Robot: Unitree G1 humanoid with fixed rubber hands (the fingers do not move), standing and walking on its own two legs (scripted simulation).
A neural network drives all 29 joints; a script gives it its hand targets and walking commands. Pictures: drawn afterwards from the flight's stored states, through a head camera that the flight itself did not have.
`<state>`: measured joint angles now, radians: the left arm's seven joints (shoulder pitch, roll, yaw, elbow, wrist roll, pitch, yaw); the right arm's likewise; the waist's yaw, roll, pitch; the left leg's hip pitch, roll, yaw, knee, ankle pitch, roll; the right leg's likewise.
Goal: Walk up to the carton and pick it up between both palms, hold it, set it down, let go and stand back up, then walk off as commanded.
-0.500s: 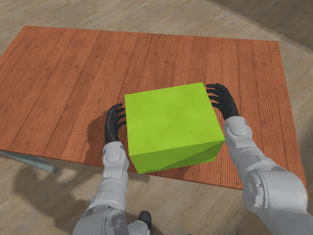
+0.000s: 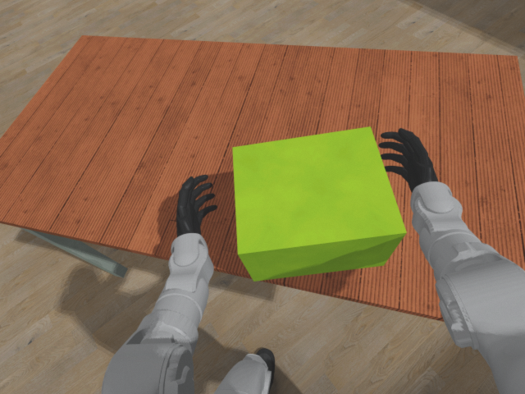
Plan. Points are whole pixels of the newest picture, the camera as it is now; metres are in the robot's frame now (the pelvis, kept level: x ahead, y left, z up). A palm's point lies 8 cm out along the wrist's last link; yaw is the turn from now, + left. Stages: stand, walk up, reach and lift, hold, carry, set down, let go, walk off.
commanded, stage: set down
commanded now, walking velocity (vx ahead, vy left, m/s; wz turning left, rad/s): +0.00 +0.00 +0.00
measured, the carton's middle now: (309, 207) +0.40 +0.05 -0.02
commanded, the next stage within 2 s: none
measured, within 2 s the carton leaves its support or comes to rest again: neither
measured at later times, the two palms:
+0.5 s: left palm (185, 246) +0.29 +0.23 -0.01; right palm (456, 222) +0.41 -0.16 +0.00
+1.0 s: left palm (178, 265) +0.25 +0.23 +0.00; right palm (496, 266) +0.35 -0.21 +0.00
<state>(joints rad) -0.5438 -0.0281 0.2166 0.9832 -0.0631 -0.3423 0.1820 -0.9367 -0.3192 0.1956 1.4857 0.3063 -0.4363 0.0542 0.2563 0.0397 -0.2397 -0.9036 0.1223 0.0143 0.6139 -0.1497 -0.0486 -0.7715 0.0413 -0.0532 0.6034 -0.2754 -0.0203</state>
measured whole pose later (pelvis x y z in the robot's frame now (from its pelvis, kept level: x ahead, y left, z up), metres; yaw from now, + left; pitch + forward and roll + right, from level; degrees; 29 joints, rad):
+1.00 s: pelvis +0.01 -0.01 +0.02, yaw +2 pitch +11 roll -1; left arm -0.11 0.04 0.13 0.57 -0.06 -0.24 0.18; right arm -0.38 -0.41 0.25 1.10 0.46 -0.51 0.21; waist 0.12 0.01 -0.09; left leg -0.55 0.10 0.02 0.48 -0.13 -0.06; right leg -0.43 0.02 -0.06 0.52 -0.28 -0.03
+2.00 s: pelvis +0.02 +0.00 +0.03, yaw -1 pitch +1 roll +0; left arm 0.27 0.02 0.08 0.28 0.03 -0.10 0.18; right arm 0.10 -0.44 0.20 0.75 0.39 -0.43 0.23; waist 0.05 -0.03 -0.01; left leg -0.26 0.09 0.09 0.39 -0.14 -0.05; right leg -0.17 0.01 0.01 0.43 -0.28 -0.02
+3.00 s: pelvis +0.03 +0.00 +0.03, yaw +0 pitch -1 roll +0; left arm 0.27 0.13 0.07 0.40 0.01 -0.02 0.07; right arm 0.16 -0.32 0.11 0.73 0.22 -0.33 0.15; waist 0.03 -0.03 0.01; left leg -0.19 0.08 0.07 0.34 -0.14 -0.04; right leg -0.07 0.00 -0.01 0.34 -0.25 -0.01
